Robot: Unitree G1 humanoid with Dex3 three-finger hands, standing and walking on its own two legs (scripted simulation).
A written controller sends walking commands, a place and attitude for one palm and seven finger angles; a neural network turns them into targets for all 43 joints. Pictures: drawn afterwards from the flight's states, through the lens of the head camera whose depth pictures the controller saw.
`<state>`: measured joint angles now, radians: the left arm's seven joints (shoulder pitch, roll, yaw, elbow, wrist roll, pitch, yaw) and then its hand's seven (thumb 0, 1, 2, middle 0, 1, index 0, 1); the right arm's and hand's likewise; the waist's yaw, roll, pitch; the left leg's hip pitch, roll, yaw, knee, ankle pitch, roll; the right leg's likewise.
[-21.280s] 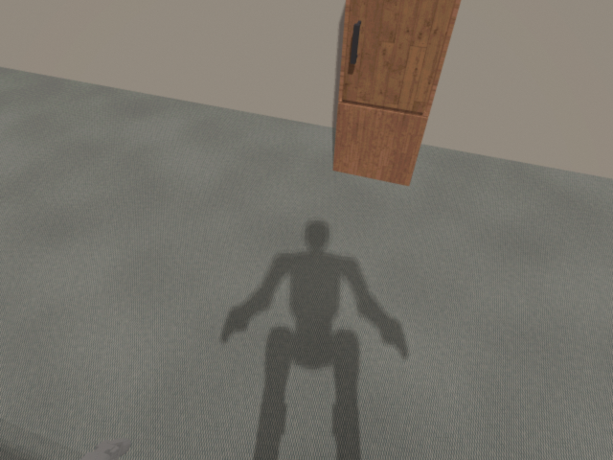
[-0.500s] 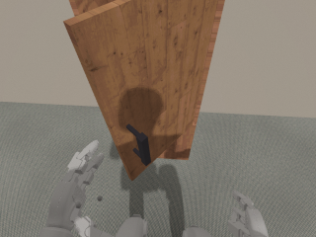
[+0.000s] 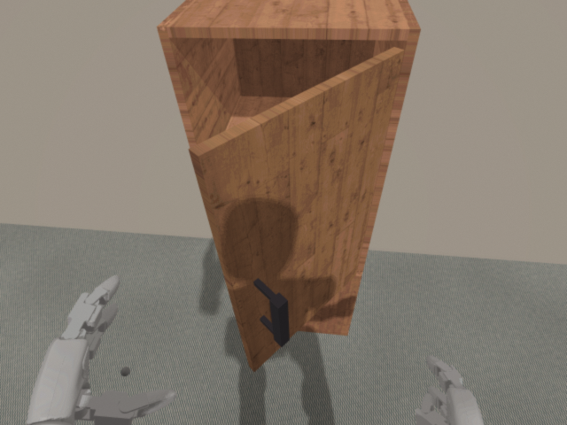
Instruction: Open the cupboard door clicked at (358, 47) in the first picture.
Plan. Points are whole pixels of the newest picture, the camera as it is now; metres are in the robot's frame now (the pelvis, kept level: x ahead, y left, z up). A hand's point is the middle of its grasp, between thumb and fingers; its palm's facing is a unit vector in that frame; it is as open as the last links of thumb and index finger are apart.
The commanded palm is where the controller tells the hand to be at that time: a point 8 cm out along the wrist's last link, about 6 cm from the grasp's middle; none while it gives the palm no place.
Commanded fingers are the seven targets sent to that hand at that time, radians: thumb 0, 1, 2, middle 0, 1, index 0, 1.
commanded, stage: draw the hand back to the body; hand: left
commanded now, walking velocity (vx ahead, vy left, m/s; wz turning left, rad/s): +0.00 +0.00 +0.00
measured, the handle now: (271, 313) +0.32 +0.06 -0.06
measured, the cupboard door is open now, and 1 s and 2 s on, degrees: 50 50 50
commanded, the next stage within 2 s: step back with the hand held close in 0.80 s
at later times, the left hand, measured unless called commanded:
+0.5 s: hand (17, 285) +0.20 +0.27 +0.20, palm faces +0.46 -0.78 -0.42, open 8.3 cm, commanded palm +0.15 +0.31 +0.20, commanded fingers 0.00 0.90 0.90 -0.20 -0.30 -0.20 -0.30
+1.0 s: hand (42, 299) +0.19 +0.25 +0.19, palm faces +0.43 -0.80 -0.42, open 7.5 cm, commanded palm +0.14 +0.29 +0.21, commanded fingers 0.00 0.90 0.90 -0.20 -0.30 -0.20 -0.30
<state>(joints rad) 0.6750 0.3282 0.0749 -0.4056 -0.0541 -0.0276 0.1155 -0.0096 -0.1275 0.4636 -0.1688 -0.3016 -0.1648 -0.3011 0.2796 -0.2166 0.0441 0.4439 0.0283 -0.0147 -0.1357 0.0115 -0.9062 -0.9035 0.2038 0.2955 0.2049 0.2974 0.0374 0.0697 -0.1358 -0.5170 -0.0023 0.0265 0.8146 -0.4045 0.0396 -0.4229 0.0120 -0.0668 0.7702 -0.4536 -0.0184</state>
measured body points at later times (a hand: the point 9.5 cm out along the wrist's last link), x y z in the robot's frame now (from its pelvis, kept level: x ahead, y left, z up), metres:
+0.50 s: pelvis +0.01 +0.01 +0.03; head -0.01 -0.01 +0.48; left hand +0.17 +0.31 +0.23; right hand +0.20 -0.21 -0.05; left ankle +0.01 +0.09 -0.71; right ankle -0.04 -0.11 -0.71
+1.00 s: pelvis -0.01 -0.01 +0.04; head -0.02 -0.03 +0.49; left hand +0.16 +0.29 +0.21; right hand +0.18 -0.24 -0.05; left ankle +0.01 +0.09 -0.71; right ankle -0.04 -0.11 -0.71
